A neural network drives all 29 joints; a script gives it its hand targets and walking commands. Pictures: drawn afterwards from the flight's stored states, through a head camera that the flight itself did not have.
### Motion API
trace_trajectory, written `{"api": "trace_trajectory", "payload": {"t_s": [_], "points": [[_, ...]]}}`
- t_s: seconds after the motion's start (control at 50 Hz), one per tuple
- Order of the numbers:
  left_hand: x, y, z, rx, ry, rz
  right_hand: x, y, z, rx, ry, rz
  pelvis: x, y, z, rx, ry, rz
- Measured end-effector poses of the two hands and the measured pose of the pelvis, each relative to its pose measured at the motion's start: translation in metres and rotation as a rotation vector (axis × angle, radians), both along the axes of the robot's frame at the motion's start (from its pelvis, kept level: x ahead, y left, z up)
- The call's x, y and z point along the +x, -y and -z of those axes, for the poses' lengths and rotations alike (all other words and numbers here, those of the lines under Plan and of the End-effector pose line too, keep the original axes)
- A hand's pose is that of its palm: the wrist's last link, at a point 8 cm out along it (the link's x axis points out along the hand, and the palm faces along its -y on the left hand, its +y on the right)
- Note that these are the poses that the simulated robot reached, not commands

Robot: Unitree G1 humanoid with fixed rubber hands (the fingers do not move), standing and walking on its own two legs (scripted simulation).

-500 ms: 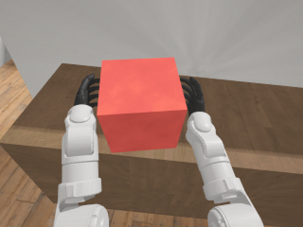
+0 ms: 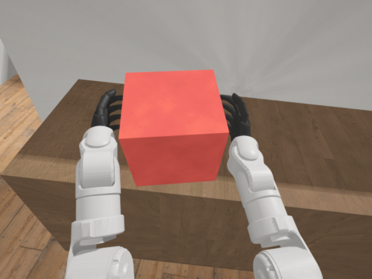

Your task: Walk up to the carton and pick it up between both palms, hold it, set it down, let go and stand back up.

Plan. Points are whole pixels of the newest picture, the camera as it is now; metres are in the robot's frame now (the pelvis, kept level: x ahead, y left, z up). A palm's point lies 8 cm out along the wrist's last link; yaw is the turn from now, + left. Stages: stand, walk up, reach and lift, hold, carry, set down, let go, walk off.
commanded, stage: hold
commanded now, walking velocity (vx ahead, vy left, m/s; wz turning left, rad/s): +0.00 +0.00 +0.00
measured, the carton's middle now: (173, 130) +0.39 +0.00 +0.14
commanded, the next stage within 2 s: none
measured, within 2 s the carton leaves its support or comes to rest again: neither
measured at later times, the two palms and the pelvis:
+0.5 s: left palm (106, 130) +0.36 +0.13 +0.17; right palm (242, 135) +0.35 -0.14 +0.16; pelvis +0.00 +0.00 +0.00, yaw +0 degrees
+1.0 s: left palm (105, 130) +0.36 +0.13 +0.17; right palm (241, 134) +0.35 -0.14 +0.16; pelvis +0.00 +0.00 +0.00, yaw +0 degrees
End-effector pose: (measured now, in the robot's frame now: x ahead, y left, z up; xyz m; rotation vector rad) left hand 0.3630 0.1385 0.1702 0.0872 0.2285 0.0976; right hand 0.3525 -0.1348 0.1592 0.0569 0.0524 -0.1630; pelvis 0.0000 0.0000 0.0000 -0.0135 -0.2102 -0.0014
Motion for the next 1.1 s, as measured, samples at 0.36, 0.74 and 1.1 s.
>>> {"api": "trace_trajectory", "payload": {"t_s": [0.36, 0.74, 1.1], "points": [[0.0011, 0.0044, 0.004, 0.016, -0.005, 0.009, -0.001, 0.0043, 0.0058, -0.002, -0.004, 0.006, 0.0015, -0.0009, 0.0, -0.002, 0.002, -0.002], [-0.0013, 0.002, 0.0033, 0.006, -0.004, 0.005, -0.002, 0.0021, 0.0014, -0.002, -0.002, 0.002, -0.0008, 0.0004, 0.0, 0.0, 0.004, -0.003], [-0.0012, 0.0053, 0.0062, 0.001, -0.014, 0.006, -0.0026, 0.0053, 0.0049, -0.009, -0.01, 0.005, -0.0005, 0.0014, 0.0001, 0.0, 0.008, -0.002]]}}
